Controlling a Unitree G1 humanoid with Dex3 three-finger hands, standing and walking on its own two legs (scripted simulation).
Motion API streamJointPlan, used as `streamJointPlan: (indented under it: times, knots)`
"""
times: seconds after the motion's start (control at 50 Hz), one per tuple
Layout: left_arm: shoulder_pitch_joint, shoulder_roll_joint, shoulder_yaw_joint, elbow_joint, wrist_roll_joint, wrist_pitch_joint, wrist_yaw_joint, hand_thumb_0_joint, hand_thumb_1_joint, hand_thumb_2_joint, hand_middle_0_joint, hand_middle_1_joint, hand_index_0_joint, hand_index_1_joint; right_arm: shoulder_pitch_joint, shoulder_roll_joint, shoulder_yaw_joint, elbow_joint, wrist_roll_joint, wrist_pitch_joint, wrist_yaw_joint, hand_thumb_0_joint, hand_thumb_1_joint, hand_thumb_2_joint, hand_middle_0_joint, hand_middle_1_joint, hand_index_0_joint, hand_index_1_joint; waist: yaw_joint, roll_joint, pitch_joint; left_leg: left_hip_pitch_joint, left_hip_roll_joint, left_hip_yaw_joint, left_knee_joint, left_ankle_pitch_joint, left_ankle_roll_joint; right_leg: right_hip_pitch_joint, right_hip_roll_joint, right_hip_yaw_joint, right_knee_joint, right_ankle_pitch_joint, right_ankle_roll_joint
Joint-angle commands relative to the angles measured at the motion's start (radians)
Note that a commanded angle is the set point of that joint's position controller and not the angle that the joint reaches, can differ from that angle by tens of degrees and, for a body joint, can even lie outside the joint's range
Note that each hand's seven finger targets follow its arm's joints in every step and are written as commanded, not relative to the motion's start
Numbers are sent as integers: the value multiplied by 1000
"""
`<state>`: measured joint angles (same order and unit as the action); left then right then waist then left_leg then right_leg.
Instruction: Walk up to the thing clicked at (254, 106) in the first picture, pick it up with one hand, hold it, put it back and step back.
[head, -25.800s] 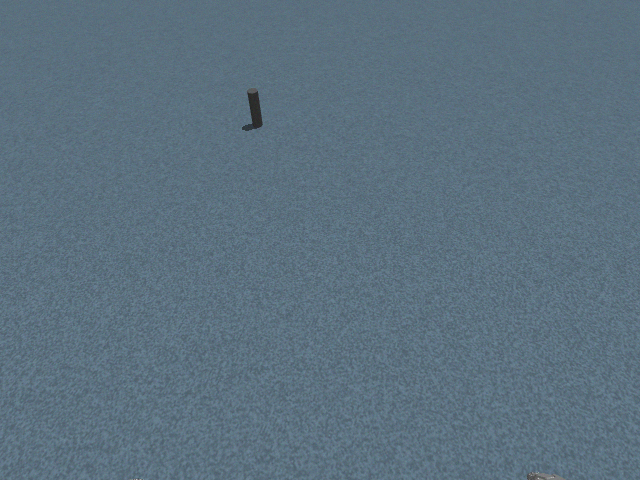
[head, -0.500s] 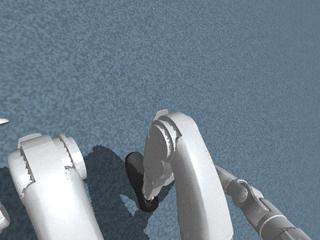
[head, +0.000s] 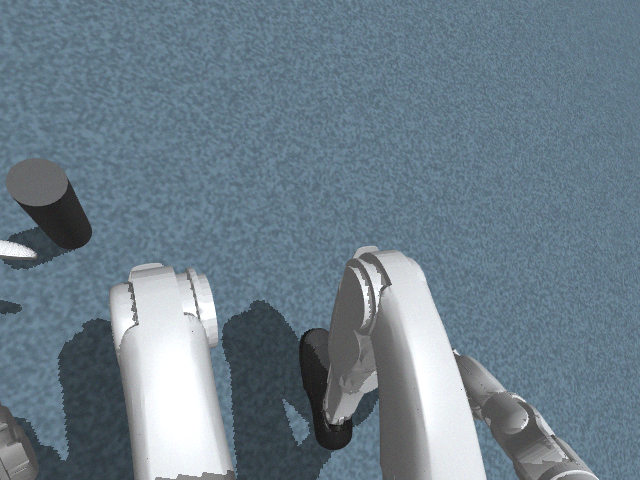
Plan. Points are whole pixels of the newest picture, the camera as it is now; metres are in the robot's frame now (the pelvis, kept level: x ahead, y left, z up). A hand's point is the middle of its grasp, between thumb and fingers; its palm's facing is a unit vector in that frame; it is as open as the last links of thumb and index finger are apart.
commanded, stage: home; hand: left
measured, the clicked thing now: (57, 211) +0.41 +0.30 -0.20
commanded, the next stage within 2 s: none
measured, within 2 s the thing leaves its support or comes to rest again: neither
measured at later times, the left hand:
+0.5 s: hand out of the picture +0.29 +0.37 +0.06, palm faces +0.32 -0.80 -0.51, open 17.6 cm
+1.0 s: hand out of the picture +0.24 +0.26 +0.27, palm faces +0.34 -0.87 -0.36, open 17.6 cm
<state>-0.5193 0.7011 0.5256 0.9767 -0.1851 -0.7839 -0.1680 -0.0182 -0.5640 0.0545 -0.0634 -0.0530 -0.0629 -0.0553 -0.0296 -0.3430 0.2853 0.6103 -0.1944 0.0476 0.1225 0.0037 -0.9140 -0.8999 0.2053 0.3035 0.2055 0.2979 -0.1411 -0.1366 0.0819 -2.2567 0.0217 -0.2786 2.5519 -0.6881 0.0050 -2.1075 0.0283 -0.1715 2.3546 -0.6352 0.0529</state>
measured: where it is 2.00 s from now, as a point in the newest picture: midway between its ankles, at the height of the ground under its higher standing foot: (256, 433)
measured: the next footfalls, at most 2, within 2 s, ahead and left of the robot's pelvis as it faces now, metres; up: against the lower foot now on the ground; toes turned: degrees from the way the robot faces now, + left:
none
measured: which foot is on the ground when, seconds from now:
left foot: down 0.00-1.00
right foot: down 0.00-1.00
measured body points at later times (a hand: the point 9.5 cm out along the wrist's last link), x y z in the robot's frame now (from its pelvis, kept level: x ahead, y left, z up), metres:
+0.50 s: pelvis +0.01 -0.02 +0.14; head +0.21 +0.05 +0.54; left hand +0.27 +0.41 +0.09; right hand +0.21 -0.25 +0.00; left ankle +0.08 +0.12 -0.27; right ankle +0.13 -0.13 -0.27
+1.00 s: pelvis +0.08 -0.01 +0.36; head +0.15 +0.03 +0.80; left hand +0.22 +0.30 +0.29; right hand +0.29 -0.22 +0.28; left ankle +0.08 +0.12 -0.27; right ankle +0.13 -0.13 -0.27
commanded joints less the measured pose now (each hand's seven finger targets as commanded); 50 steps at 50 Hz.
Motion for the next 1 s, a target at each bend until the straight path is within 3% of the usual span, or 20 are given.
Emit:
streamJointPlan:
  times: [0.0, 0.02, 0.06, 0.12, 0.16, 0.28, 0.36, 0.46, 0.58, 0.68, 0.7, 0.72, 0.76, 0.8, 0.84, 0.88, 0.9, 0.92, 0.96, 0.98]
  knots:
    - [-235, 314, 40, -187, 144, 73, 36, 0, -526, 40, -75, -87, -86, -71, 95, -276, -206, -43, 78, 20, -43, 0, -940, -917, 201, 303, 201, 303, 2, 534, -641, 548, 40, 87, -485, 26, -19, 145, 22, -50, -207, 72, -89]
    - [-290, 259, 3, -224, 154, 94, 42, 0, -523, 37, -77, -87, -89, -69, 111, -260, -214, -40, 85, 29, -37, 0, -945, -918, 200, 303, 200, 303, -5, 551, -661, 558, 39, 94, -498, 25, -22, 134, 19, -40, -206, 73, -92]
    - [-242, 311, 43, -267, 187, 152, 63, 0, -539, 33, -86, -109, -103, -86, 132, -241, -233, -38, 106, 43, -39, 0, -992, -930, 201, 303, 201, 303, 37, 583, -690, 602, 35, 107, -535, 39, -23, 133, 15, -29, -219, 74, -96]
    - [-236, 390, 88, -295, 226, 239, 90, 0, -555, 52, -51, -52, -52, -52, 165, -223, -263, -29, 129, 60, -50, 0, -897, -903, 201, 302, 201, 302, 50, 556, -720, 586, 25, 143, -533, 67, -12, 143, 12, 1, -245, 79, -101]
    - [-136, 350, 87, -279, 235, 304, 102, 0, -504, 81, -56, -60, -57, -60, 167, -200, -282, -47, 146, 70, -57, 0, -897, -903, 201, 302, 201, 302, 75, 483, -737, 572, 15, 167, -553, 76, -1, 176, 9, 19, -291, 70, -100]
    - [6, 182, -16, -372, 243, 479, 137, 0, -550, 55, -52, -53, -52, -52, 187, -172, -345, -92, 191, 78, -78, 0, -897, -903, 201, 302, 201, 302, 71, 331, -774, 598, 7, 183, -672, 5, 17, 270, 4, 50, -446, 5, -93]
    - [120, 125, -69, -556, 228, 575, 172, 0, -583, 36, -49, -47, -49, -47, 199, -155, -367, -131, 216, 71, -99, 0, -897, -903, 201, 302, 201, 302, 92, 249, -848, 684, 2, 207, -753, 34, 23, 422, 0, 85, -574, 19, -84]
    - [249, 144, -47, -781, 215, 669, 230, 0, -584, 35, -48, -47, -49, -46, 198, -123, -373, -174, 240, 60, -144, 0, -897, -903, 201, 302, 201, 302, 123, 255, -881, 823, 6, 222, -889, 43, 24, 614, -9, 127, -716, 27, -79]
    - [401, 33, -102, -809, 204, 754, 285, 0, -611, 15, -45, -41, -45, -41, 191, -68, -357, -188, 247, 25, -207, 0, -897, -903, 201, 302, 201, 302, 129, 245, -793, 982, 1, 251, -1029, 155, 23, 819, -15, 153, -890, 116, -75]
    - [538, -148, -226, -700, 197, 819, 309, 0, -611, 5, -43, -38, -43, -38, 213, -38, -343, -186, 244, -25, -236, 0, -897, -903, 201, 302, 201, 302, 92, 183, -654, 1079, -1, 266, -1150, 219, 25, 989, -24, 166, -1051, 184, -67]
    - [529, -162, -249, -718, 196, 830, 313, 0, -611, 9, -43, -40, -44, -39, 215, -33, -341, -187, 242, -35, -242, 0, -897, -903, 201, 302, 201, 302, 87, 186, -636, 1102, -1, 266, -1173, 240, 26, 1022, -26, 166, -1082, 210, -65]
    - [506, -137, -235, -767, 193, 834, 320, 0, -611, 18, -45, -42, -45, -42, 225, -36, -342, -185, 240, -41, -246, 0, -897, -903, 201, 302, 201, 302, 99, 192, -641, 1140, -3, 267, -1201, 247, 24, 1048, -29, 167, -1108, 212, -68]
    - [561, -191, -283, -751, 194, 861, 327, 0, -611, 9, -43, -39, -44, -39, 229, -30, -336, -192, 239, -56, -252, 0, -897, -903, 201, 302, 201, 302, 93, 200, -616, 1225, -1, 265, -1268, 284, 18, 1099, -26, 152, -1154, 246, -71]
    - [549, -170, -280, -822, 194, 879, 341, 0, -603, 23, -46, -43, -46, -43, 246, -24, -335, -190, 239, -68, -263, 0, -897, -903, 201, 302, 201, 302, 101, 210, -612, 1292, -1, 269, -1314, 318, 16, 1176, -32, 161, -1215, 281, -67]
    - [629, -242, -337, -788, 190, 909, 346, 0, -611, 14, -44, -41, -45, -40, 241, -14, -325, -202, 238, -81, -270, 0, -897, -903, 201, 302, 201, 302, 94, 200, -559, 1342, -2, 268, -1374, 334, 14, 1230, -31, 151, -1266, 297, -67]
    - [618, -219, -329, -880, 188, 922, 360, 0, -575, 40, -49, -48, -49, -48, 253, -10, -324, -203, 239, -89, -282, 0, -897, -903, 201, 302, 201, 301, 105, 225, -544, 1419, -6, 270, -1435, 349, 10, 1284, -30, 145, -1316, 311, -67]
    - [697, -290, -378, -811, 187, 941, 358, 0, -574, 41, -49, -48, -49, -48, 246, -6, -320, -209, 237, -94, -285, 0, -897, -903, 201, 302, 201, 302, 95, 204, -492, 1439, -5, 271, -1467, 349, 7, 1292, -27, 138, -1340, 310, -65]
    - [675, -261, -368, -912, 185, 944, 365, 0, -573, 41, -49, -49, -49, -48, 250, -6, -319, -212, 235, -97, -288, 0, -897, -903, 201, 301, 201, 301, 109, 250, -495, 1479, -1, 267, -1506, 356, 2, 1310, -24, 127, -1353, 308, -69]
    - [762, -313, -404, -899, 184, 966, 368, 0, -563, 47, -50, -50, -50, -50, 260, 0, -315, -225, 232, -101, -298, 0, -897, -903, 201, 301, 201, 301, 99, 249, -475, 1553, 2, 263, -1557, 397, -5, 1358, -15, 114, -1385, 342, -69]
    - [743, -276, -387, -1003, 180, 969, 374, 0, -566, 45, -50, -50, -50, -49, 268, -1, -317, -226, 233, -104, -302, 0, -897, -903, 201, 301, 201, 301, 118, 273, -467, 1585, 2, 262, -1588, 401, -9, 1384, -14, 108, -1403, 342, -71]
